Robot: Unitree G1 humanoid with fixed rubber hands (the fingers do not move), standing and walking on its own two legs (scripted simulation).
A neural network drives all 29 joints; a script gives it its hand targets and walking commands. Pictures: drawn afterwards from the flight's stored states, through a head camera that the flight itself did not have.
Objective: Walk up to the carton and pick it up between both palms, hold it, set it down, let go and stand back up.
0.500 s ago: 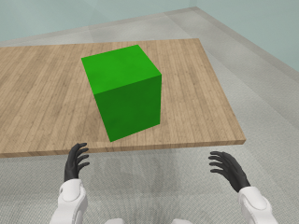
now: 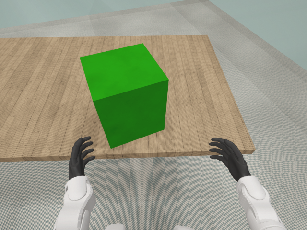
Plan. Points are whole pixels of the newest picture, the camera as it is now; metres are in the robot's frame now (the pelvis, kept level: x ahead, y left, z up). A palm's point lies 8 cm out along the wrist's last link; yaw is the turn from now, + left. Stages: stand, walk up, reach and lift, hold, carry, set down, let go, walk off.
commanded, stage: reach and lift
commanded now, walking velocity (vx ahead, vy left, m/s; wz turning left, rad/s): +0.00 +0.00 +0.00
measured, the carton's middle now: (126, 97) +0.51 +0.12 +0.01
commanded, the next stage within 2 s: none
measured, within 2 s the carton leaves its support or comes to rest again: neither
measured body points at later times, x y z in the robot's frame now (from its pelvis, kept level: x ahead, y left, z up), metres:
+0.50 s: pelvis -0.01 +0.00 +0.01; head +0.02 +0.00 +0.45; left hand +0.28 +0.21 +0.07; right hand +0.36 -0.16 +0.05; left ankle +0.05 +0.17 -0.72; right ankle +0.02 -0.09 -0.72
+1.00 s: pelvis -0.01 +0.01 +0.01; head +0.03 +0.00 +0.46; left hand +0.33 +0.23 +0.12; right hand +0.43 -0.12 +0.11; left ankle +0.05 +0.17 -0.72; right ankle +0.02 -0.09 -0.72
